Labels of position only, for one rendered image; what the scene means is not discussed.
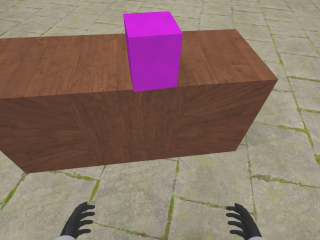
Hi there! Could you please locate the pedestal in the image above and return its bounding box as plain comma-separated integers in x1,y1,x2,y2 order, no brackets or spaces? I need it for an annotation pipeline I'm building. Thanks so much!
0,29,279,174

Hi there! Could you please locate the carton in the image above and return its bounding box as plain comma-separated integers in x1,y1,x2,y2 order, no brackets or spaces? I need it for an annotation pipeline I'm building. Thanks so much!
123,11,183,92

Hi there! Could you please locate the right robot hand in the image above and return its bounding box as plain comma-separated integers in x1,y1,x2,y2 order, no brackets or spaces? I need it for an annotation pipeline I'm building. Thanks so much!
226,203,262,240

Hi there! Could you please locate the left robot hand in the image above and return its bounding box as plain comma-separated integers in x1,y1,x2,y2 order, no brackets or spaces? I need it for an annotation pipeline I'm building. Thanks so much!
60,201,95,239

